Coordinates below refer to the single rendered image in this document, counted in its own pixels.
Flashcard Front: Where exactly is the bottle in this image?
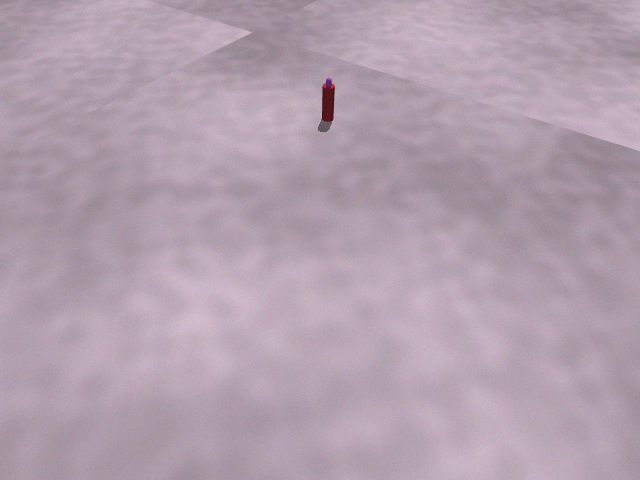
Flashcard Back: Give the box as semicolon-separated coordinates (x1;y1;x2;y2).
322;78;335;122

